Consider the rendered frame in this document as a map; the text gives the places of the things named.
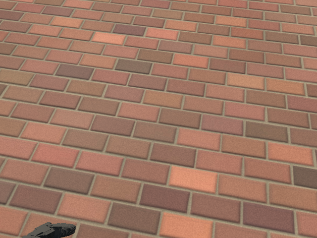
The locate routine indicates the left robot hand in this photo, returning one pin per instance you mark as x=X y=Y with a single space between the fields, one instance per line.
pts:
x=49 y=230

